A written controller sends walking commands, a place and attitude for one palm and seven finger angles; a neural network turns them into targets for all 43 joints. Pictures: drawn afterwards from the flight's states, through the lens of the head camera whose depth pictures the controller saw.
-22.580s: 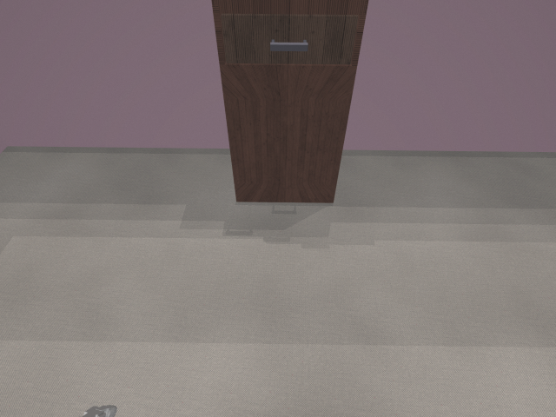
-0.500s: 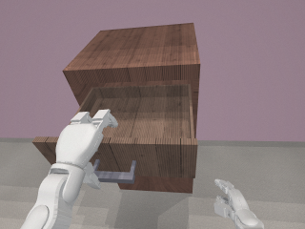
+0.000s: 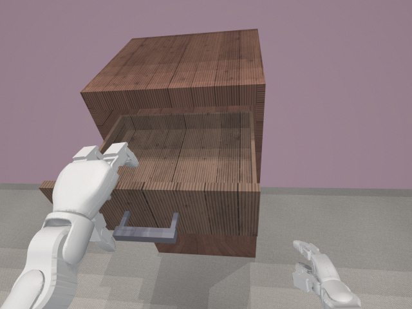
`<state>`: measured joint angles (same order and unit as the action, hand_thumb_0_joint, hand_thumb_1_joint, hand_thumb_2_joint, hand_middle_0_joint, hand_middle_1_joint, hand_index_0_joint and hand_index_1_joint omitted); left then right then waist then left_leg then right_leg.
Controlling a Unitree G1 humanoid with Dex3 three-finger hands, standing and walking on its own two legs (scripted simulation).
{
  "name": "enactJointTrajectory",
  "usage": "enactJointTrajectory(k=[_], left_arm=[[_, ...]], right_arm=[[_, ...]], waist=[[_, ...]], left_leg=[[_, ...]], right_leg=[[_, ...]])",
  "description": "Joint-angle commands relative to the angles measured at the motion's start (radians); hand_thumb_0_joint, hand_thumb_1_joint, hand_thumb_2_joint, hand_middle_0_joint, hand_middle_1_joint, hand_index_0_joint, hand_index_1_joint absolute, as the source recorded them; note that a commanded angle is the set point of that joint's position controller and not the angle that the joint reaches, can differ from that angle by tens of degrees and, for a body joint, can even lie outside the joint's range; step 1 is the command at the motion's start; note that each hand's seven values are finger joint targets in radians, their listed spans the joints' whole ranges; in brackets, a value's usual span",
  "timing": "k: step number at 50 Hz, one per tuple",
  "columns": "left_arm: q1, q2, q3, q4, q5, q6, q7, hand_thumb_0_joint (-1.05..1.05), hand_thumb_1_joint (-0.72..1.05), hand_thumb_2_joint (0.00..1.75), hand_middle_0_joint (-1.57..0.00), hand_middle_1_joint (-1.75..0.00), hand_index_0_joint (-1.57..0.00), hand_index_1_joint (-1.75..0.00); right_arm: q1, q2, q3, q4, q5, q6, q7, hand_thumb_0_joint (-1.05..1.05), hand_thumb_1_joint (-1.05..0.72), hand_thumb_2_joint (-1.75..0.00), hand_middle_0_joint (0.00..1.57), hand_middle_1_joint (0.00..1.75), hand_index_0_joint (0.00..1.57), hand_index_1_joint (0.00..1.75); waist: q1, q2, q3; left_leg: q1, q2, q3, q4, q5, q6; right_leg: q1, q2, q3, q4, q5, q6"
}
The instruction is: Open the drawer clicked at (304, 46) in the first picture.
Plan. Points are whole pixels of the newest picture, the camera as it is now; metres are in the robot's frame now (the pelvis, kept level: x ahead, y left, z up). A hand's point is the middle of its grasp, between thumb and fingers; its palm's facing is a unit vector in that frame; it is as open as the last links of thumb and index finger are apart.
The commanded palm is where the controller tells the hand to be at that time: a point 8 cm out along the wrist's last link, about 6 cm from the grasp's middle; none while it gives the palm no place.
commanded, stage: draw the hand back to the body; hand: left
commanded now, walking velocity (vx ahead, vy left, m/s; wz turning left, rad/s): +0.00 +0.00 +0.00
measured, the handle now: (148, 225) +0.26 +0.18 +0.03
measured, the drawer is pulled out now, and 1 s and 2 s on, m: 0.29 0.29 0.29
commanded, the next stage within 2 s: step back with the hand held close in 1.46 s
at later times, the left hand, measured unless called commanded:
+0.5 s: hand (78, 212) +0.20 +0.23 +0.17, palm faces +0.19 -0.27 -0.94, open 13.8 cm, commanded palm +0.16 +0.25 +0.23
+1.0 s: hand (70, 193) +0.21 +0.23 +0.20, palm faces +0.36 -0.85 -0.38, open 11.0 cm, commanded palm +0.15 +0.29 +0.22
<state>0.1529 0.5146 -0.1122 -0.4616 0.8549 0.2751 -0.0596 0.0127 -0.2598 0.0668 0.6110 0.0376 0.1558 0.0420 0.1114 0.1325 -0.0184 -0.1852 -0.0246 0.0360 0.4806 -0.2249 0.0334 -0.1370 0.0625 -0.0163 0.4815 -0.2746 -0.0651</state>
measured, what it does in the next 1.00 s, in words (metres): stands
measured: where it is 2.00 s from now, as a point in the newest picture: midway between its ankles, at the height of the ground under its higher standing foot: outside the picture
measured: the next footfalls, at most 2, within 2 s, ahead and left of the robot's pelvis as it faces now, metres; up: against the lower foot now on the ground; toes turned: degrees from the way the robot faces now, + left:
none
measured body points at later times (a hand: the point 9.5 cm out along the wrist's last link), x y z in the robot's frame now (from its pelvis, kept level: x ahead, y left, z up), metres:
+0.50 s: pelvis +0.01 +0.01 +0.00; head -0.01 -0.04 +0.45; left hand +0.18 +0.25 +0.22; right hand +0.25 -0.18 -0.08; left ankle +0.03 +0.10 -0.74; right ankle +0.00 -0.08 -0.74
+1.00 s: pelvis +0.02 +0.02 +0.00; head +0.01 +0.00 +0.45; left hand +0.18 +0.28 +0.22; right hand +0.21 -0.20 -0.08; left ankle +0.03 +0.10 -0.74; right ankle +0.00 -0.08 -0.74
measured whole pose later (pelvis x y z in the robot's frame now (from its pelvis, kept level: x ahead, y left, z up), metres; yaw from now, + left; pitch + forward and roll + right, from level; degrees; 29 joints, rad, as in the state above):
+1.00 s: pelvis +0.02 +0.02 +0.00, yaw +0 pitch -3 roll -1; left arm 0.52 0.36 0.30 -0.61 -0.09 -0.14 0.09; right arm 0.19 -0.23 0.03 0.63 0.02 -0.10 -0.05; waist 0.04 0.06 0.01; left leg -0.16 -0.04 0.03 0.47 -0.25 0.05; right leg -0.09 0.05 -0.02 0.42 -0.28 -0.04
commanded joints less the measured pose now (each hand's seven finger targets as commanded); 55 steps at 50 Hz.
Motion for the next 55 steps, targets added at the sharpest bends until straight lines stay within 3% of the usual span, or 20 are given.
enactJointTrajectory(k=[1,3,6,9,12,16,18,21,23,24,25,26,27,29,31,32,35,41,47,55], left_arm=[[-0.198,0.217,0.233,-0.244,-0.035,-0.022,0.036,0.00,-0.50,0.30,-0.30,-1.20,-0.30,-1.20],[-0.088,0.174,0.201,-0.214,-0.044,-0.026,0.015,0.00,-0.50,0.30,-0.30,-1.20,-0.30,-1.20],[-0.043,0.231,0.278,-0.260,-0.082,-0.039,0.007,0.00,-0.50,0.30,-0.30,-1.20,-0.30,-1.20],[0.015,0.219,0.275,-0.252,-0.059,-0.055,0.008,0.00,-0.50,0.30,-0.30,-1.20,-0.30,-1.20],[-0.014,0.247,0.307,-0.310,-0.050,-0.078,0.029,0.00,-0.50,0.30,-0.30,-1.20,-0.30,-1.20],[0.019,0.275,0.358,-0.336,-0.091,-0.113,0.056,0.00,-0.50,0.30,-0.30,-1.20,-0.30,-1.20],[0.080,0.226,0.318,-0.306,-0.070,-0.120,0.058,0.00,-0.50,0.30,-0.30,-1.20,-0.30,-1.20],[0.058,0.259,0.356,-0.334,-0.100,-0.117,0.059,0.00,-0.50,0.30,-0.30,-1.20,-0.30,-1.20],[0.100,0.240,0.333,-0.279,-0.077,-0.112,0.052,0.00,-0.50,0.30,-0.30,-1.20,-0.30,-1.20],[-0.007,-0.144,0.315,-0.388,-0.811,-0.259,0.087,0.00,-0.47,0.32,-0.30,-1.18,-0.30,-1.18],[0.131,-0.013,0.411,-0.254,-0.826,-0.316,0.122,0.00,-0.43,0.33,-0.29,-1.15,-0.29,-1.15],[0.183,0.000,0.430,-0.243,-0.836,-0.339,0.132,0.00,-0.40,0.34,-0.29,-1.13,-0.29,-1.13],[0.209,-0.029,0.448,-0.301,-0.899,-0.367,0.139,0.00,-0.36,0.36,-0.29,-1.11,-0.29,-1.11],[0.133,0.006,0.469,-0.406,-0.923,-0.424,0.157,0.00,-0.29,0.39,-0.29,-1.07,-0.29,-1.07],[0.133,0.053,0.527,-0.424,-0.934,-0.448,0.183,0.00,-0.22,0.42,-0.28,-1.02,-0.28,-1.02],[0.140,-0.015,0.468,-0.432,-0.931,-0.461,0.182,0.00,-0.18,0.43,-0.28,-1.00,-0.28,-1.00],[0.189,-0.038,0.456,-0.405,-0.938,-0.464,0.177,0.00,-0.08,0.48,-0.27,-0.93,-0.27,-0.93],[0.268,-0.053,0.479,-0.322,-0.956,-0.464,0.163,0.00,0.13,0.57,-0.25,-0.80,-0.25,-0.80],[0.288,0.006,0.541,-0.388,-0.955,-0.484,0.174,0.00,0.34,0.66,-0.24,-0.66,-0.24,-0.66],[0.296,0.010,0.576,-0.296,-0.961,-0.474,0.183,0.00,0.62,0.78,-0.22,-0.48,-0.22,-0.48]], right_arm=[[-0.256,-0.065,-0.031,-0.200,0.019,-0.067,-0.004,0.00,-0.90,-0.90,0.20,0.30,0.20,0.30],[-0.235,-0.057,-0.032,-0.198,0.012,-0.066,-0.003,0.00,-0.90,-0.90,0.20,0.30,0.20,0.30],[-0.240,-0.076,-0.032,-0.214,0.020,-0.072,-0.007,0.00,-0.90,-0.90,0.20,0.30,0.20,0.30],[-0.205,-0.074,-0.030,-0.209,0.006,-0.066,-0.007,0.00,-0.90,-0.90,0.20,0.30,0.20,0.30],[-0.202,-0.074,-0.029,-0.222,0.003,-0.078,-0.014,0.00,-0.90,-0.90,0.20,0.30,0.20,0.30],[-0.202,-0.086,-0.038,-0.222,0.011,-0.101,-0.024,0.00,-0.90,-0.90,0.20,0.30,0.20,0.30],[-0.165,-0.076,-0.041,-0.213,-0.001,-0.099,-0.024,0.00,-0.90,-0.90,0.20,0.30,0.20,0.30],[-0.196,-0.091,-0.041,-0.222,0.014,-0.102,-0.025,0.00,-0.90,-0.90,0.20,0.30,0.20,0.30],[-0.165,-0.080,-0.042,-0.211,0.003,-0.092,-0.026,0.00,-0.90,-0.90,0.20,0.30,0.20,0.30],[-0.082,-0.002,-0.046,-0.273,0.002,-0.174,-0.049,0.00,-0.90,-0.90,0.20,0.30,0.20,0.30],[-0.049,-0.037,-0.045,-0.225,-0.013,-0.220,-0.069,0.00,-0.90,-0.90,0.20,0.30,0.20,0.30],[-0.074,-0.045,-0.037,-0.210,-0.015,-0.243,-0.070,0.00,-0.90,-0.90,0.20,0.30,0.20,0.30],[-0.042,-0.036,-0.038,-0.215,-0.019,-0.245,-0.081,0.00,-0.90,-0.90,0.20,0.30,0.20,0.30],[-0.029,-0.044,-0.045,-0.209,-0.024,-0.278,-0.095,0.00,-0.90,-0.90,0.20,0.30,0.20,0.30],[-0.030,-0.049,-0.041,-0.192,-0.031,-0.311,-0.103,0.00,-0.90,-0.90,0.20,0.30,0.20,0.30],[-0.018,-0.030,-0.035,-0.186,-0.034,-0.319,-0.101,0.00,-0.90,-0.90,0.20,0.30,0.20,0.30],[0.003,-0.040,-0.042,-0.174,-0.029,-0.330,-0.091,0.00,-0.90,-0.90,0.20,0.30,0.20,0.30],[0.008,-0.057,-0.065,-0.164,-0.023,-0.314,-0.084,0.00,-0.90,-0.90,0.20,0.30,0.20,0.30],[0.011,-0.060,-0.075,-0.167,-0.015,-0.313,-0.091,0.00,-0.90,-0.90,0.20,0.30,0.20,0.30],[0.022,-0.063,-0.085,-0.151,-0.007,-0.302,-0.096,0.00,-0.90,-0.90,0.20,0.30,0.20,0.30]], waist=[[0.005,-0.047,-0.165],[0.004,-0.103,-0.142],[0.001,-0.112,-0.125],[0.005,-0.140,-0.098],[0.015,-0.098,-0.151],[0.002,-0.060,-0.133],[0.002,-0.087,-0.124],[-0.006,-0.062,-0.115],[-0.003,-0.100,-0.093],[-0.097,-0.230,-0.001],[-0.075,-0.281,0.003],[-0.067,-0.212,0.032],[-0.054,-0.228,-0.019],[-0.053,-0.130,-0.080],[-0.042,-0.022,-0.064],[-0.046,0.031,-0.066],[-0.049,0.044,-0.017],[-0.053,-0.113,-0.004],[-0.048,-0.060,-0.091],[-0.058,-0.098,-0.022]], left_leg=[[0.054,0.005,-0.053,-0.036,0.168,0.003],[0.051,-0.001,-0.047,-0.035,0.199,0.005],[0.040,0.010,-0.043,-0.028,0.177,0.002],[0.030,0.003,-0.044,-0.026,0.187,0.004],[0.048,0.004,-0.046,-0.009,0.186,0.004],[0.061,0.009,-0.055,-0.006,0.164,0.000],[0.064,0.004,-0.056,-0.002,0.198,0.001],[0.056,0.011,-0.061,-0.008,0.168,-0.002],[0.043,0.009,-0.059,-0.016,0.170,-0.002],[0.139,0.035,-0.052,-0.016,0.076,0.027],[0.140,0.053,-0.063,-0.028,0.030,0.022],[0.120,0.050,-0.072,-0.043,-0.006,0.013],[0.127,0.052,-0.071,-0.061,0.028,0.010],[0.147,0.054,-0.064,-0.067,0.068,0.003],[0.127,0.056,-0.067,-0.071,0.061,-0.005],[0.124,0.052,-0.069,-0.082,0.069,-0.008],[0.105,0.064,-0.082,-0.093,0.125,-0.016],[0.076,0.074,-0.082,-0.085,0.182,-0.014],[0.102,0.072,-0.076,-0.068,0.198,-0.018],[0.085,0.073,-0.077,-0.073,0.164,-0.020]], right_leg=[[0.022,-0.057,0.118,-0.104,0.143,0.027],[0.015,-0.060,0.103,-0.103,0.187,0.038],[0.006,-0.060,0.103,-0.105,0.192,0.042],[-0.013,-0.065,0.092,-0.110,0.194,0.048],[-0.015,-0.063,0.089,-0.096,0.176,0.042],[-0.044,-0.059,0.091,-0.104,0.158,0.037],[-0.053,-0.062,0.078,-0.101,0.182,0.038],[-0.059,-0.057,0.077,-0.100,0.169,0.036],[-0.070,-0.060,0.060,-0.101,0.140,0.040],[-0.108,-0.042,0.017,-0.153,0.144,0.031],[-0.116,-0.043,0.033,-0.149,0.092,0.032],[-0.123,-0.038,0.047,-0.152,0.063,0.024],[-0.078,-0.053,0.014,-0.160,0.068,0.029],[-0.042,-0.067,0.019,-0.150,0.102,0.033],[-0.042,-0.068,0.040,-0.154,0.095,0.024],[-0.029,-0.073,0.024,-0.149,0.092,0.018],[-0.023,-0.068,0.016,-0.140,0.138,0.013],[-0.011,-0.063,0.002,-0.128,0.195,0.019],[0.007,-0.070,0.012,-0.120,0.210,0.020],[-0.041,-0.065,0.005,-0.132,0.179,0.026]])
